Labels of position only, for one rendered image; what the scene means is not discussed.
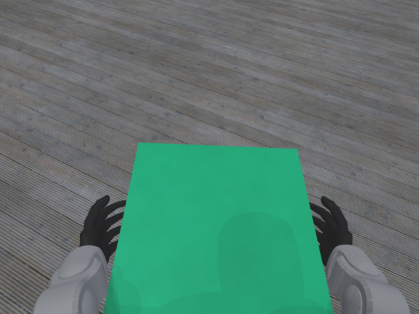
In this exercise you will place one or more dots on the left robot hand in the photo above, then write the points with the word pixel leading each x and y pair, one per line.
pixel 96 226

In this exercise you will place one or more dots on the right robot hand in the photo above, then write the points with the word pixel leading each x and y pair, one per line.
pixel 335 230

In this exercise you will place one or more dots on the carton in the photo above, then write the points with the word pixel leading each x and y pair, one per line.
pixel 217 230

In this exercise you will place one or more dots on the right robot forearm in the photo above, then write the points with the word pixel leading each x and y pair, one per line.
pixel 360 286

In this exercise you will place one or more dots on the left robot forearm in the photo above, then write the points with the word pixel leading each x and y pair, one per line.
pixel 79 286

